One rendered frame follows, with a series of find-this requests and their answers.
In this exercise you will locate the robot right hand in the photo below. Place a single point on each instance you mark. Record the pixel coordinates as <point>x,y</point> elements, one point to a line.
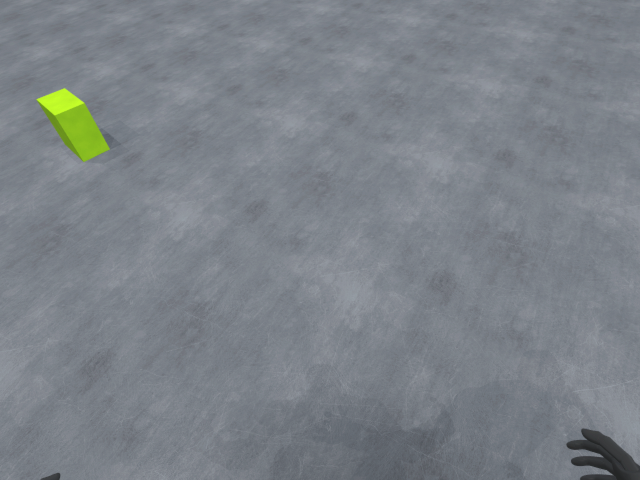
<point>615,459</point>

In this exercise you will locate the carton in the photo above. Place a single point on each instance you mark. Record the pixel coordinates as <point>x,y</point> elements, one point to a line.
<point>74,124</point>

